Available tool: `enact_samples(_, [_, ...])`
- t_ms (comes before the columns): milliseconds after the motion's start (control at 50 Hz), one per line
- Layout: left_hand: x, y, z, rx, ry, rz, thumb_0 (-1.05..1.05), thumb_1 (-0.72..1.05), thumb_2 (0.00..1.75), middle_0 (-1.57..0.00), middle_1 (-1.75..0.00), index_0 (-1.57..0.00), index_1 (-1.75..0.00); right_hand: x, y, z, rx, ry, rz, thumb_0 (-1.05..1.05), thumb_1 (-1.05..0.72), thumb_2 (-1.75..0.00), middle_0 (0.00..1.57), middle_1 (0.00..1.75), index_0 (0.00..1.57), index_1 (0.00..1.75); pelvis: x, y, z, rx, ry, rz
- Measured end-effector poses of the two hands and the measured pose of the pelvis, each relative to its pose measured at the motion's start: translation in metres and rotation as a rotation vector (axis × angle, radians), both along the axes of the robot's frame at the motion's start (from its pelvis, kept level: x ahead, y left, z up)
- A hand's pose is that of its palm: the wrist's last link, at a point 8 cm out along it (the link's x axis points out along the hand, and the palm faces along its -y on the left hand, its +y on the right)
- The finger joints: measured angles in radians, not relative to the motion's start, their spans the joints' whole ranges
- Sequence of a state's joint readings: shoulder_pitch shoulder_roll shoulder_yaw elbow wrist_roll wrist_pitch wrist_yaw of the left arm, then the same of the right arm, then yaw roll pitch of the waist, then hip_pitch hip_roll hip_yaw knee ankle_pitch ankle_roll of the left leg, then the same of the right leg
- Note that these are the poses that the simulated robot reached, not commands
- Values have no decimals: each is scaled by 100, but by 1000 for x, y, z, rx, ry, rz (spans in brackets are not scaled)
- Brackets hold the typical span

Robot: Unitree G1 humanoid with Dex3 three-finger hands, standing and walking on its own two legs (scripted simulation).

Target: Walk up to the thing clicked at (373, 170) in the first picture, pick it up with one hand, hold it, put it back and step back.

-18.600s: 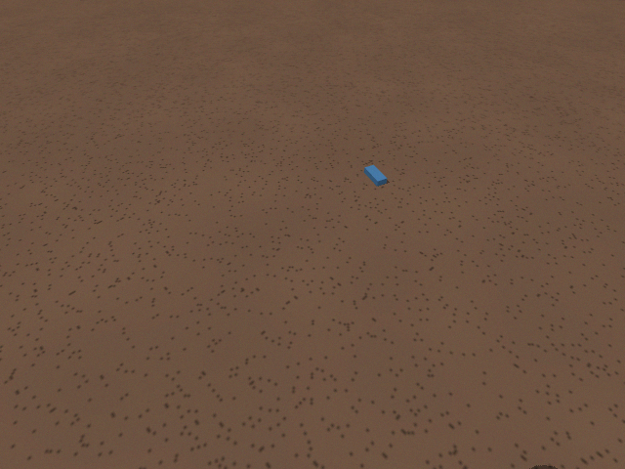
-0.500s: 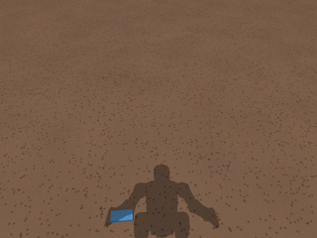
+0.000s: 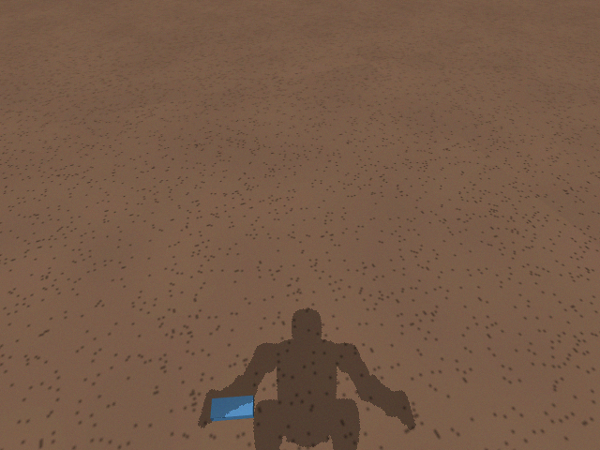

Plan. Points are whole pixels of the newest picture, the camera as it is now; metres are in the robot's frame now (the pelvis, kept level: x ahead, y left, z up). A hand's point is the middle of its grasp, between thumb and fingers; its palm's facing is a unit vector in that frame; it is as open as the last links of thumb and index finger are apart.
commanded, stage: stand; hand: left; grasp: from above
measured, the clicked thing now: (232, 408) +0.42 +0.23 -0.77
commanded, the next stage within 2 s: rise first in 0.74 s
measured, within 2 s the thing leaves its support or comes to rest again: neither
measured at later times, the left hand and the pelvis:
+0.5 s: hand out of the picture +0.07 +0.26 -0.16, palm faces -0.04 -0.94 -0.35, open 7.4 cm; pelvis +0.00 +0.00 +0.00, yaw +0 degrees
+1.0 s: hand out of the picture +0.12 +0.26 -0.16, palm faces +0.03 -0.94 -0.33, open 7.9 cm; pelvis -0.02 +0.00 -0.01, yaw +2 degrees
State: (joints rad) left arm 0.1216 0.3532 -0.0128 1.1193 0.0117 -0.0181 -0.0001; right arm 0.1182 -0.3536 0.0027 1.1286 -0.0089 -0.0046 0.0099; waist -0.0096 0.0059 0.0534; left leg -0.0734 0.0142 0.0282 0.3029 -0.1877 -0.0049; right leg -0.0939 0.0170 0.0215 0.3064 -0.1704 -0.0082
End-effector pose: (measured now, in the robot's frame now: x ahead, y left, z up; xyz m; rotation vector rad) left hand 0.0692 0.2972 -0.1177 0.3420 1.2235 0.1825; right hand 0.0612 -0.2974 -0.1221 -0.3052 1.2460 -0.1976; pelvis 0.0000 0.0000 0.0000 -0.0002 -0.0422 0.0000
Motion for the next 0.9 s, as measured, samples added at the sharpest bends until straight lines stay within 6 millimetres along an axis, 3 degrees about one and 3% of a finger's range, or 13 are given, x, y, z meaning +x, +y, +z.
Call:
enact_samples(860, [-7,6,-1,-2,7,8,0,90,89,-20,-30,-21,-30,0,5,1,-4,-3,6,1,-91,-90,20,30,21,30,-1,5,0,0,-2,4])
enact_samples(900, [2,4,0,-6,-46,34,1,89,90,-21,-31,-21,-31,4,8,2,-6,-50,5,1,-91,-90,20,30,21,30,-4,5,-2,-1,25,16])
